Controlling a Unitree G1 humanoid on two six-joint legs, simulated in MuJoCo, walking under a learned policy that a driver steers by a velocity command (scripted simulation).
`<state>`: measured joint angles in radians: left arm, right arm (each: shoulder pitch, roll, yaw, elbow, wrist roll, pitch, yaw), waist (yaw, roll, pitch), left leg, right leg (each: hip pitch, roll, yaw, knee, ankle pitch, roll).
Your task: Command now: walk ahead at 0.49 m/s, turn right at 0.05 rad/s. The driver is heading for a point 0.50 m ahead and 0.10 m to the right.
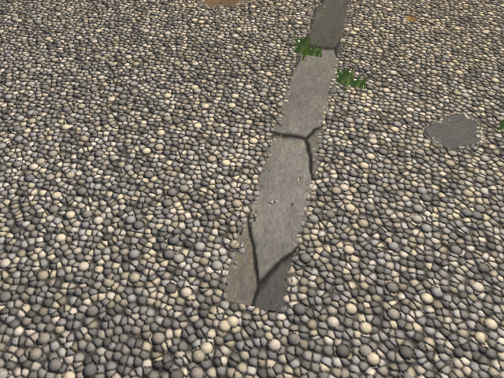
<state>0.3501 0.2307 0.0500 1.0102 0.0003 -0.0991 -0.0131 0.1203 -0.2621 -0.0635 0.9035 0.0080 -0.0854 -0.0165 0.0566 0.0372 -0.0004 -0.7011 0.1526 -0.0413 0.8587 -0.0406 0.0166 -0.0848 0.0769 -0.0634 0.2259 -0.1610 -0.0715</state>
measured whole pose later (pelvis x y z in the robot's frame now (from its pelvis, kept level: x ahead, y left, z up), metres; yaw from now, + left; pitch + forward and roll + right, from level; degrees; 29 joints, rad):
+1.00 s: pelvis +0.33 +0.01 -0.01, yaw -24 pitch +2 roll +0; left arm 0.12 0.24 0.06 0.75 0.02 0.00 0.02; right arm 0.10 -0.28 -0.06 0.90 0.01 0.02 -0.04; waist 0.01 0.02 0.03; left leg -0.41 0.06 -0.03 0.77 -0.38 -0.05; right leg -0.36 0.06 0.00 0.46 -0.13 -0.07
